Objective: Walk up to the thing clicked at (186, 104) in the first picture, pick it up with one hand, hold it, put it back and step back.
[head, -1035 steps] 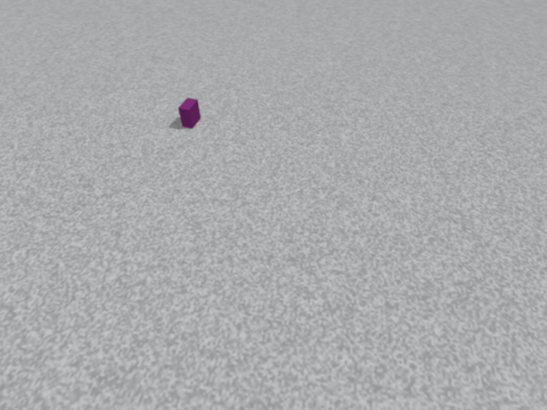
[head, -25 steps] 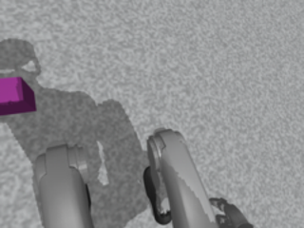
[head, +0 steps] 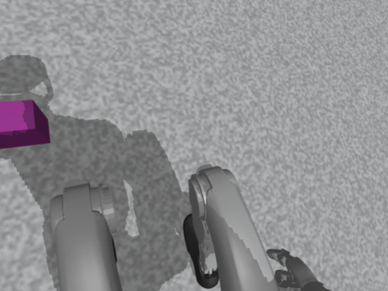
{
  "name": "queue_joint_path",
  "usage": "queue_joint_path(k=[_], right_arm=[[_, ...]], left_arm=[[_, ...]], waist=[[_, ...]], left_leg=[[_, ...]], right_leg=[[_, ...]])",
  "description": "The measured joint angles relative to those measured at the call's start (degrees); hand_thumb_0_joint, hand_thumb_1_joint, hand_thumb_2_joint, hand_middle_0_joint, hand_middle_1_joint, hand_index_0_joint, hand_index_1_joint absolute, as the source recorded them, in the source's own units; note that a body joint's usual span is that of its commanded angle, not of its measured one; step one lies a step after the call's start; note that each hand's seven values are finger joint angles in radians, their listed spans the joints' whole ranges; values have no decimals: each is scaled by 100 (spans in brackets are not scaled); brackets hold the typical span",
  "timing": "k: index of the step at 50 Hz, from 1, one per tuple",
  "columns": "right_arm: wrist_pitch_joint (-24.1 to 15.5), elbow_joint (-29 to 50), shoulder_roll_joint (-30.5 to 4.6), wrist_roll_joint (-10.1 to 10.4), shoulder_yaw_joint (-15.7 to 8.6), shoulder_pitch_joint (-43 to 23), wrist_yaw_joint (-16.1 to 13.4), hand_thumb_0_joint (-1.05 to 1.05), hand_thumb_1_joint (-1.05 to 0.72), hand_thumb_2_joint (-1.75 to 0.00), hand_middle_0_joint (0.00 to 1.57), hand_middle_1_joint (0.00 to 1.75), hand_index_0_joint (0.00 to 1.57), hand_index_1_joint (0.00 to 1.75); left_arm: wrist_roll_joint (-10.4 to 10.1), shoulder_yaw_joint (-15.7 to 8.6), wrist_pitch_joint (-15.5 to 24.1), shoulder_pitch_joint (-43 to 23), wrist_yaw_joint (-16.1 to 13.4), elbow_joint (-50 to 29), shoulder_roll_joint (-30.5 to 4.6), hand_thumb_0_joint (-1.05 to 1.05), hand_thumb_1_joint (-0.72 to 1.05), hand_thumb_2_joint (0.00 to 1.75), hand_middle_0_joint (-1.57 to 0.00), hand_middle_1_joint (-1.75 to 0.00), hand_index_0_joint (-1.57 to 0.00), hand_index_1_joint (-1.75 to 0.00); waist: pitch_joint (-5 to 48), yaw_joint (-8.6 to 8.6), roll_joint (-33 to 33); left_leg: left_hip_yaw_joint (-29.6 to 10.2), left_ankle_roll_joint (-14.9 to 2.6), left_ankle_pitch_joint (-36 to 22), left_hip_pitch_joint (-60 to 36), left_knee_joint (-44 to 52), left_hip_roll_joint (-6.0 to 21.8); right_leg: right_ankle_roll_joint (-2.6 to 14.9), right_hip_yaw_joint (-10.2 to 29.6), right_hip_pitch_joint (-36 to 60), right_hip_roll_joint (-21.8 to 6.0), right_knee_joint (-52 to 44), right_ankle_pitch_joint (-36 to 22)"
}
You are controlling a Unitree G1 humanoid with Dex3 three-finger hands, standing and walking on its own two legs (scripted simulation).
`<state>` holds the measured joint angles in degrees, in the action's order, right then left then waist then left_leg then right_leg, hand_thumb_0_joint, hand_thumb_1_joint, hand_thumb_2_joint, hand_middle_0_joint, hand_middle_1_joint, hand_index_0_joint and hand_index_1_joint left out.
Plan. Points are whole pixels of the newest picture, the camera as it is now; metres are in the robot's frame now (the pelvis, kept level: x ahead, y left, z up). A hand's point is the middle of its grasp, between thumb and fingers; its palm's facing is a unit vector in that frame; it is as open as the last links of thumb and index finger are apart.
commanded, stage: approach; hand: left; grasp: from above
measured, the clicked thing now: (14, 126) +0.47 +0.35 -0.28
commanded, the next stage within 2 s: close in in 0.74 s
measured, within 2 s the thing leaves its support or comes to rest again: neither
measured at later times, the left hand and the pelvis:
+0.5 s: hand (10, 105) +0.48 +0.31 -0.16, palm faces -0.37 -0.05 -0.93, open 13.9 cm; pelvis +0.00 +0.00 -0.01, yaw -1 degrees
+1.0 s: hand out of the picture +0.44 +0.35 -0.15, palm faces -0.46 -0.09 -0.88, open 13.7 cm; pelvis +0.00 +0.00 +0.00, yaw +0 degrees
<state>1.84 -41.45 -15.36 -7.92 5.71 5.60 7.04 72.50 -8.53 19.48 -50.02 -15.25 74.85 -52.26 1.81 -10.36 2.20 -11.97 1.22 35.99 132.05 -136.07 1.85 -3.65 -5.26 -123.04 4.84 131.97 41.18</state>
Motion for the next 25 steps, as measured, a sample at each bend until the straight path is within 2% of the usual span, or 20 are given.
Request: queue_joint_path(k=[8,15,18,20,25], right_arm=[[-1,-4,21,6,-10,45,5,0,-91,-91,21,30,21,30],[-64,-61,44,-16,17,63,-3,0,-91,-90,21,30,21,30],[-126,-80,53,-41,75,37,-15,0,-91,-90,21,30,21,30],[-162,-64,55,-57,113,36,-26,0,-91,-90,21,30,21,30],[-210,4,31,-81,192,108,-53,0,-91,-90,21,30,21,30]], left_arm=[[-20,59,-2,47,64,-52,36,0,-51,97,-14,-97,-13,-98],[-4,542,-4,-222,-25,95,198,-1,-51,97,-13,-98,-13,-99],[65,708,-24,-501,-183,303,283,-1,-51,97,-13,-100,-13,-100],[163,713,-65,-685,-320,471,332,-1,-52,97,-12,-101,-13,-100],[443,446,-327,-961,-686,836,366,0,-51,98,-13,-100,-13,-100]], waist=[[-6,6,-9],[2,-33,40],[-36,-135,86],[-55,-235,109],[-45,-515,68]], left_leg=[[13,-8,-14,-6,14,-8],[34,-12,-43,22,40,-9],[17,-9,-65,52,23,-8],[0,-2,-77,89,-4,-9],[-32,18,-83,212,-89,-10]], right_leg=[[6,8,14,-9,-12,-5],[-17,27,-25,-14,-23,-32],[-13,14,-54,-5,-16,-61],[12,-1,-91,2,5,-77],[60,-24,-224,17,87,-93]])
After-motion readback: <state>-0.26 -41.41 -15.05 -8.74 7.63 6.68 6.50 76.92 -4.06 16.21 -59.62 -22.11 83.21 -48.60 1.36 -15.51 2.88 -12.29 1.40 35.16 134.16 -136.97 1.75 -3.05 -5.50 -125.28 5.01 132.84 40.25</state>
